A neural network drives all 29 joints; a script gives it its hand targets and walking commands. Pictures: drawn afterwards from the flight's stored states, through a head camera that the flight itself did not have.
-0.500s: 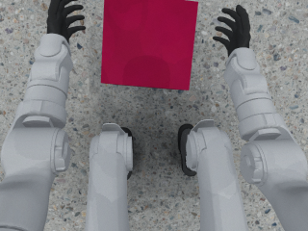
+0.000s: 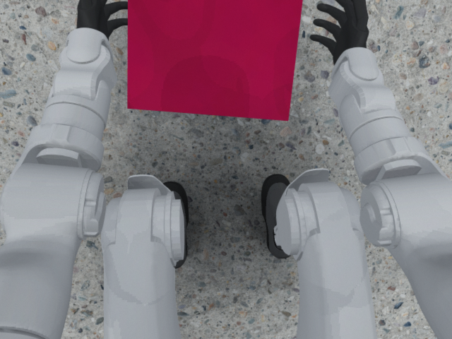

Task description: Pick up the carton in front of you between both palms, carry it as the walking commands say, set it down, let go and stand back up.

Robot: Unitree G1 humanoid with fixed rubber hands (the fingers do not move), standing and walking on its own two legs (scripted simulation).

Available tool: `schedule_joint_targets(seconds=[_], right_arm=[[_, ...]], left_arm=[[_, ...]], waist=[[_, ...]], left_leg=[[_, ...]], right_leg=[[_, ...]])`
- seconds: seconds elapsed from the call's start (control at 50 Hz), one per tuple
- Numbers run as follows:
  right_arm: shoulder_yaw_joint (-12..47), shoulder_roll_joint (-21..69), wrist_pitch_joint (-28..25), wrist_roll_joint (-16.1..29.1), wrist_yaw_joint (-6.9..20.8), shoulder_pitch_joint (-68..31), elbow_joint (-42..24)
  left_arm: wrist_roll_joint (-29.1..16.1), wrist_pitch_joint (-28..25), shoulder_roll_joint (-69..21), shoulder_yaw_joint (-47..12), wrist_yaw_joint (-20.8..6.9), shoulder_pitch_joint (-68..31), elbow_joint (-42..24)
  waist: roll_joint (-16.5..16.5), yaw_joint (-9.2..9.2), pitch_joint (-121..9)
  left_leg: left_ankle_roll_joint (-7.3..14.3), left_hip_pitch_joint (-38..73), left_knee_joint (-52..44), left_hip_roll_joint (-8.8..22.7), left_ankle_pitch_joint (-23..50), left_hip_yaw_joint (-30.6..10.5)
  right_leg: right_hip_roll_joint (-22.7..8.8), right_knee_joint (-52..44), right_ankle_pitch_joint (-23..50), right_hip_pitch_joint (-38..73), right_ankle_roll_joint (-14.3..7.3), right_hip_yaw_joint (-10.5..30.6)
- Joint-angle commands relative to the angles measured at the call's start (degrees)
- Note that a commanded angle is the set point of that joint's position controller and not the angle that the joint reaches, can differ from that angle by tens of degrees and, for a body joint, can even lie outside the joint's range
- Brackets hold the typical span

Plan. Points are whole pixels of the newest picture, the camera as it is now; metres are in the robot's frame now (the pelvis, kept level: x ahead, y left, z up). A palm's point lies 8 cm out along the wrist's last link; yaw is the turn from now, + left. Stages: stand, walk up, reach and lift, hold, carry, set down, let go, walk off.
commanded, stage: reach and lift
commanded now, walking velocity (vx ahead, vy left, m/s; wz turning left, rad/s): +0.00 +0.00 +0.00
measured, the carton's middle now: (211, 53) +0.50 +0.04 -0.25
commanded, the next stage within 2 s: none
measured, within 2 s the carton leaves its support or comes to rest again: leaves its support in 0.56 s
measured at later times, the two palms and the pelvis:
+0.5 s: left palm (112, 22) +0.52 +0.18 -0.17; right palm (328, 37) +0.51 -0.12 -0.16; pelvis -0.01 +0.00 +0.00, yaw +1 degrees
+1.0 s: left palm (28, 5) +0.48 +0.18 +0.00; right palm (409, 20) +0.48 -0.12 +0.01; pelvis +0.00 -0.01 +0.08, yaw +4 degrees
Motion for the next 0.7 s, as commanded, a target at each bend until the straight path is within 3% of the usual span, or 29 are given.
schedule_joint_targets(seconds=[0.0,0.12,0.24,0.28,0.34,0.4,0.5,0.58,0.68], right_arm=[[-1.4,-1.2,-1.1,-1.1,-0.1,-8.1,-4.9],[-1.0,0.5,-1.2,-2.0,-0.4,-10.0,-4.0],[2.1,8.9,-1.9,-1.0,-0.4,-14.8,-2.7],[-0.2,8.6,-1.9,-3.2,-0.9,-13.7,-0.8],[3.3,28.1,-1.7,-5.2,2.8,-23.9,-2.2],[4.0,42.9,0.4,-8.1,7.8,-31.4,-3.6],[5.5,53.3,2.7,-8.7,11.2,-34.6,-8.9],[10.1,60.5,4.0,-6.0,11.5,-34.5,-15.4],[16.0,64.9,7.2,-5.7,11.4,-34.1,-27.9]], left_arm=[[0.4,-1.0,5.0,1.3,0.1,-12.5,-3.5],[-0.6,-1.4,3.5,-0.2,-0.2,-14.9,-2.3],[-1.4,-2.0,-5.0,-4.4,-0.3,-19.8,-1.7],[-0.3,-2.2,-4.6,-3.1,0.1,-19.5,0.0],[0.0,-1.7,-26.0,-8.6,-3.5,-27.9,-1.1],[2.0,0.0,-42.9,-9.4,-7.8,-32.0,-1.8],[2.5,1.7,-53.9,-8.9,-10.4,-33.0,-7.5],[0.4,2.7,-60.5,-12.2,-10.1,-32.6,-15.2],[1.2,6.7,-68.6,-15.3,-9.3,-27.8,-25.9]], waist=[[6.8,2.06,-62.1],[5.7,1.46,-60.0],[5.5,2.15,-60.3],[5.7,1.43,-60.1],[6.2,1.37,-61.1],[6.4,1.43,-60.6],[4.6,1.97,-64.5],[5.3,2.76,-78.0],[6.5,2.7,-92.8]], left_leg=[[-0.4,36.9,-11.8,0.5,18.6,1.5],[-0.2,33.7,-12.9,0.3,15.0,1.7],[0.3,33.5,-13.8,-0.5,13.6,1.9],[0.0,33.3,-13.9,-0.8,13.1,1.9],[0.5,33.3,-13.4,-2.3,15.1,1.7],[0.7,31.1,-12.4,-3.8,14.8,2.6],[1.0,31.8,-11.3,-5.4,18.4,4.4],[0.6,40.8,-10.8,-6.2,25.0,5.8],[-0.2,51.9,-12.7,-7.5,26.8,7.2]], right_leg=[[-0.2,-8.0,15.9,26.3,-0.2,-5.9],[-0.2,-9.0,14.1,27.3,-0.1,-5.5],[1.1,-9.6,13.6,30.0,-0.5,-5.0],[1.5,-9.7,13.5,30.2,-0.4,-5.2],[3.4,-8.8,14.7,28.9,-1.1,-5.7],[4.6,-7.6,14.2,26.7,-1.4,-6.0],[5.9,-6.5,17.1,28.0,-1.6,-7.3],[6.5,-6.1,22.2,33.1,-1.4,-8.0],[7.1,-8.7,21.5,38.0,-1.1,-9.1]])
